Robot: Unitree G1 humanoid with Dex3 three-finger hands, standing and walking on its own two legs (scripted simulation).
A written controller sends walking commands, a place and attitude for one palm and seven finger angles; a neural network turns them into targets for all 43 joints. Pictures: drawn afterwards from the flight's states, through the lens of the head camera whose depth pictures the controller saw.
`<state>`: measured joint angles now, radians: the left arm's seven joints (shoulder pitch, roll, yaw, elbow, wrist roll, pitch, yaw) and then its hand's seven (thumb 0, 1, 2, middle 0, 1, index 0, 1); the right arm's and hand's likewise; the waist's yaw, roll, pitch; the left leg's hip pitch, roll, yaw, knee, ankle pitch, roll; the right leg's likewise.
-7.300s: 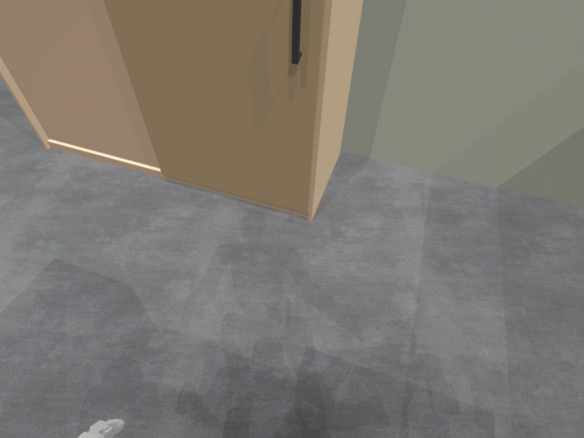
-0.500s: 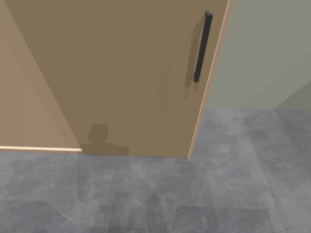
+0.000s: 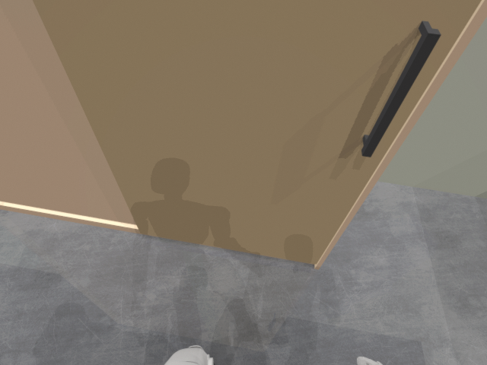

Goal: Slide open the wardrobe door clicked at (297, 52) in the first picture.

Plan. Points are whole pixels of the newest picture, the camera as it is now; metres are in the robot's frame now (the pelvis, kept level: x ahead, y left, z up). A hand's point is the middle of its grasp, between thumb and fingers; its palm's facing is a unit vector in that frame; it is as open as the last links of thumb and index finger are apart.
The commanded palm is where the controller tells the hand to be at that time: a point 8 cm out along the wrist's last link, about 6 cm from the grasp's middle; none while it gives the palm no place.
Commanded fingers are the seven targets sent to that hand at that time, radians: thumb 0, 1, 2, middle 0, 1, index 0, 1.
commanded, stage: take the last steps up to it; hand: right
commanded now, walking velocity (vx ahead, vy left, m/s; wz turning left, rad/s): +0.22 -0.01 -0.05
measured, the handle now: (391, 98) +0.58 -0.22 +0.14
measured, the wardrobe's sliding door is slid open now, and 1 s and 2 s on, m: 0.00 0.00 0.00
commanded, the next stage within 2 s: come to a stop and stand still in 0.18 s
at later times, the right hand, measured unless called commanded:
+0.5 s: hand out of the picture +0.10 -0.19 -0.17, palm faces +0.07 +0.98 -0.16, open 7.4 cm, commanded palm none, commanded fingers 0.00 -0.90 -0.90 0.20 0.30 0.20 0.30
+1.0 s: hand out of the picture +0.11 -0.13 -0.13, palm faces +0.02 +0.97 -0.24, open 7.4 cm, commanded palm none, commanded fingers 0.00 -0.90 -0.90 0.20 0.30 0.20 0.30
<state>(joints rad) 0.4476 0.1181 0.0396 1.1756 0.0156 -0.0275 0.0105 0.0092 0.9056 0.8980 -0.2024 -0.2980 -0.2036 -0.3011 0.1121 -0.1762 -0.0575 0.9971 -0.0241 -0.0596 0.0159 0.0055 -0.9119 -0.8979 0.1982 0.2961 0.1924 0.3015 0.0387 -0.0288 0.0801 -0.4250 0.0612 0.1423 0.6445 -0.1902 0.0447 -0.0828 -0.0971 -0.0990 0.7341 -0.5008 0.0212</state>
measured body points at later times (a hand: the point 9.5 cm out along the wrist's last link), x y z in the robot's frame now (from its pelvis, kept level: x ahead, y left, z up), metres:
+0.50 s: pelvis +0.13 -0.03 +0.02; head +0.15 -0.05 +0.47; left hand +0.24 +0.18 -0.12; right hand +0.10 -0.24 -0.15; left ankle +0.08 +0.10 -0.69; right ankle +0.18 -0.12 -0.72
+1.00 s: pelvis +0.09 +0.04 +0.03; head +0.10 +0.08 +0.48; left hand +0.09 +0.28 -0.14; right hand +0.11 -0.18 -0.11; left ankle +0.09 +0.15 -0.72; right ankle +0.09 -0.11 -0.66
